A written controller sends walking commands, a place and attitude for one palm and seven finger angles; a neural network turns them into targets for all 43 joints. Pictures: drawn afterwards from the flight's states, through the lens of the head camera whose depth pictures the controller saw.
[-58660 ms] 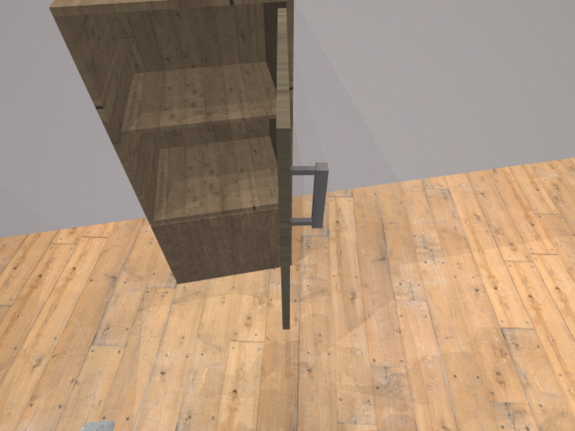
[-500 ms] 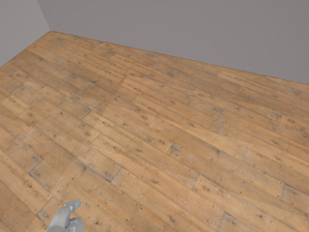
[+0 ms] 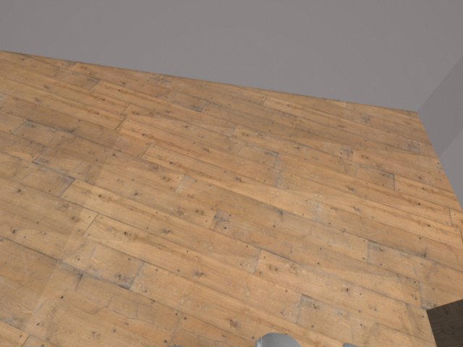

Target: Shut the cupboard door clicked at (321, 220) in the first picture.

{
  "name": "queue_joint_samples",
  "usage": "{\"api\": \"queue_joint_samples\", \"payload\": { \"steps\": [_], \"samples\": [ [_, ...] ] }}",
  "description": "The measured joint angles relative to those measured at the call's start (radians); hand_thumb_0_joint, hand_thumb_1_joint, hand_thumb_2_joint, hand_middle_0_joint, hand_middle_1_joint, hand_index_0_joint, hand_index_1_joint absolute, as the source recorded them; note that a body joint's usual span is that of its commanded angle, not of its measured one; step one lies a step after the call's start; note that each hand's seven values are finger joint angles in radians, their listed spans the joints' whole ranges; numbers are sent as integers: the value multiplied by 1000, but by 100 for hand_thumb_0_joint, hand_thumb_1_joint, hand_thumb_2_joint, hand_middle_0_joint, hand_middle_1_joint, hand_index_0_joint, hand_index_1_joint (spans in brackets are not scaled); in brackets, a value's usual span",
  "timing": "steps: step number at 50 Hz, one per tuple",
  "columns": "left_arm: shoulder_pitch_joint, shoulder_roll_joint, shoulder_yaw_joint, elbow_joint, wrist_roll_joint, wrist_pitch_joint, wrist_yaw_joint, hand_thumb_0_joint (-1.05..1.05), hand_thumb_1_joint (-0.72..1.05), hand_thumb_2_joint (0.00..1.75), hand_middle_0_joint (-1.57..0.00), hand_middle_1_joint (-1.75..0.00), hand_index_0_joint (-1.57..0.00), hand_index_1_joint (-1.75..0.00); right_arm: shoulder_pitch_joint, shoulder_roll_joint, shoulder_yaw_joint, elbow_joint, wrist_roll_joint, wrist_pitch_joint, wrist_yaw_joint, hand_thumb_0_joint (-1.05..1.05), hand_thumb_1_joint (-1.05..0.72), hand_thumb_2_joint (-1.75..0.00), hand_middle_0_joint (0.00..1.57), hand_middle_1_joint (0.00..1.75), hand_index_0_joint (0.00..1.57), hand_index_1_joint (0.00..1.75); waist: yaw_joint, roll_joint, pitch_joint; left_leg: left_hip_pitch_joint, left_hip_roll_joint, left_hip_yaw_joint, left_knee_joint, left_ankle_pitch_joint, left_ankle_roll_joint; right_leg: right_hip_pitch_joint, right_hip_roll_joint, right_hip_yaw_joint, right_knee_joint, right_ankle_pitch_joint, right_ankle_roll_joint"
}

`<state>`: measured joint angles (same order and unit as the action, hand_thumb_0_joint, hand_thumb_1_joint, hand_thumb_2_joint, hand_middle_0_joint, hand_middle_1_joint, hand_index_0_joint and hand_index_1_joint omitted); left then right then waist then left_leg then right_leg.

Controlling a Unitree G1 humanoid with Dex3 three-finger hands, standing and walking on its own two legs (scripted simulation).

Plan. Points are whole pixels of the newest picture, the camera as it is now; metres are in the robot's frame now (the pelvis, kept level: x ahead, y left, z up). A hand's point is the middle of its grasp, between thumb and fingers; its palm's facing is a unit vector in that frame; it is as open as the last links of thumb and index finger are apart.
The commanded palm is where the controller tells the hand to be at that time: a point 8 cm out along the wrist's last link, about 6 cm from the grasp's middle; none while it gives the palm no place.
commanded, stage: turn to face it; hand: left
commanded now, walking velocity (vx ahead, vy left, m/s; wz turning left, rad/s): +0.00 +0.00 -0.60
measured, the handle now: out of the picture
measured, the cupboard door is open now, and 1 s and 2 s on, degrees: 16 16 16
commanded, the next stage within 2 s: none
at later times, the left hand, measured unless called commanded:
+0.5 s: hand (160, 334) +0.16 +0.14 -0.16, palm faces -0.29 -0.93 -0.24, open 7.4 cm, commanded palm none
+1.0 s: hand (192, 291) +0.24 +0.09 -0.16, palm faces -0.55 -0.81 -0.23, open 7.4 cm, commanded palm none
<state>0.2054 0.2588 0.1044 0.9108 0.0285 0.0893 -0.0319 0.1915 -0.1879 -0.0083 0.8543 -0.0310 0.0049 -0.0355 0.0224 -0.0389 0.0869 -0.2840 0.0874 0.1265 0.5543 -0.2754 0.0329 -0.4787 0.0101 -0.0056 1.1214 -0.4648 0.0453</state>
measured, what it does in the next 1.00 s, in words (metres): steps on the spot, turning right: right foot, then left foot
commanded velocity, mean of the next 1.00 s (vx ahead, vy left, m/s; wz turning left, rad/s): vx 0.00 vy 0.00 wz -0.60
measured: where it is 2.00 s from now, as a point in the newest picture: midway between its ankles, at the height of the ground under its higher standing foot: outside the picture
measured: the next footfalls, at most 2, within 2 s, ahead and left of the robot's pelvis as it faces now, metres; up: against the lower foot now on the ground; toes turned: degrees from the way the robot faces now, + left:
right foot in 0.28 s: +0.00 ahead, -0.15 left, +0.00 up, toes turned -15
left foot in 0.62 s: +0.11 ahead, +0.08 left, +0.00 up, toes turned -18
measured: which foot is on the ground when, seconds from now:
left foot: down 0.00-0.28, up 0.30-0.60, down 0.62-1.00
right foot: up 0.00-0.26, down 0.28-0.62, up 0.64-1.00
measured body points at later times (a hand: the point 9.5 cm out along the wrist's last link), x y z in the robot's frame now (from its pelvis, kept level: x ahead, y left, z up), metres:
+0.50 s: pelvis +0.00 -0.02 +0.00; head +0.04 -0.04 +0.44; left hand +0.17 +0.19 -0.14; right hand -0.01 -0.30 -0.14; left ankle +0.04 +0.10 -0.68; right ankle -0.04 -0.14 -0.74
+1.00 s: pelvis +0.02 -0.02 +0.00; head +0.07 -0.04 +0.44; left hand +0.27 +0.13 -0.14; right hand -0.09 -0.25 -0.15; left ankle +0.07 +0.09 -0.74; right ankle -0.07 -0.11 -0.72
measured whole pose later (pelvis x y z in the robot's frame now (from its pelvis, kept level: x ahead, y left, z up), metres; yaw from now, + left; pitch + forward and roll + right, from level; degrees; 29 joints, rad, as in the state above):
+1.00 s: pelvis +0.02 -0.02 +0.00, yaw -35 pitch +1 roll -2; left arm 0.11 0.24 0.09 0.87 0.03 0.07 -0.04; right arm 0.25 -0.22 -0.04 0.91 -0.03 0.02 -0.02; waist -0.02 0.03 0.10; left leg -0.25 0.18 0.24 0.60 -0.34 -0.02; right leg -0.31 -0.01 -0.08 0.68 -0.36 0.02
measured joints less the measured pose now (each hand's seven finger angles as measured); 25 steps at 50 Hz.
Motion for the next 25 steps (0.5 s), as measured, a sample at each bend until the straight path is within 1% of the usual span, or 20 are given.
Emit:
{"api": "queue_joint_samples", "payload": {
  "steps": [2,5,8,11,12,14,15,16,17,18,20,22,25],
  "samples": [
    [-7,2,3,-6,-1,2,-3,1,91,90,-20,-30,-20,-29,8,1,-1,9,0,0,-1,1,-91,-90,20,30,21,30,-1,12,1,19,14,21,-30,13,1,1,-15,-19,-12,17,6],
    [-22,3,5,-13,0,4,-5,1,91,90,-19,-30,-20,-29,22,-1,-6,26,1,2,1,1,-91,-90,20,30,21,30,-8,27,-1,36,32,54,-51,18,-2,22,-33,-34,-82,26,8],
    [-41,-2,2,-21,1,3,-5,1,91,90,-19,-30,-20,-29,34,-9,-15,45,0,7,6,1,-91,-90,20,30,21,30,-20,43,-1,40,51,88,-42,9,-9,65,-43,-47,-194,25,3],
    [-62,-10,-6,-31,1,-3,-4,1,91,90,-19,-30,-20,-29,45,-23,-27,61,-1,13,12,1,-91,-90,20,30,21,30,-34,62,-1,32,75,120,-4,-14,-22,119,-39,-64,-313,33,-11],
    [-68,-13,-8,-36,1,-7,-4,1,91,90,-19,-30,-20,-29,50,-29,-31,65,0,15,13,1,-91,-90,20,30,21,30,-37,68,-2,27,83,130,16,-24,-28,143,-35,-70,-365,58,-17],
    [-69,-11,-16,-52,2,-22,-3,0,91,90,-19,-30,-20,-29,67,-40,-39,69,5,22,18,1,-91,-90,20,30,21,30,-39,68,-13,5,97,152,81,-60,-45,210,-33,-76,-516,162,-40],
    [-68,-9,-19,-57,5,-35,1,0,91,90,-19,-30,-20,-29,73,-46,-43,70,8,29,21,1,-91,-90,20,30,21,30,-35,61,-24,-26,92,146,147,-121,-60,221,-35,-61,-550,124,-51],
    [-73,-20,-25,-53,3,-45,8,0,91,90,-19,-30,-20,-29,65,-60,-47,74,11,41,20,1,-91,-90,20,30,21,30,-34,81,-19,-64,86,93,234,-191,-72,205,-22,-54,-525,103,-56],
    [-74,-31,-31,-51,2,-50,13,0,91,90,-19,-30,-20,-29,56,-72,-51,78,12,54,17,1,-91,-90,20,30,20,30,-38,97,-13,-104,67,33,329,-233,-80,196,-12,-48,-509,104,-58],
    [-69,-39,-36,-50,2,-53,18,0,91,90,-19,-30,-20,-29,48,-78,-53,80,13,63,13,1,-91,-90,20,30,20,30,-40,101,-11,-139,45,-9,415,-245,-86,195,-7,-38,-511,116,-57],
    [-57,-48,-42,-47,0,-52,27,0,91,90,-20,-30,-20,-29,34,-81,-54,77,14,65,12,1,-91,-90,20,30,20,30,-42,96,-9,-191,15,-52,521,-207,-100,205,-2,-15,-542,149,-55],
    [-45,-50,-46,-41,1,-48,29,0,91,90,-20,-30,-20,-29,27,-76,-52,64,14,60,16,1,-91,-90,19,30,20,30,-45,81,-13,-216,1,-66,535,-162,-111,215,0,8,-574,170,-55],
    [-34,-49,-48,-33,4,-44,26,0,91,90,-20,-30,-20,-29,19,-64,-48,43,15,50,20,1,-91,-90,19,30,20,30,-42,56,-18,-206,-15,-76,447,-135,-116,218,2,40,-599,184,-51]
  ]
}}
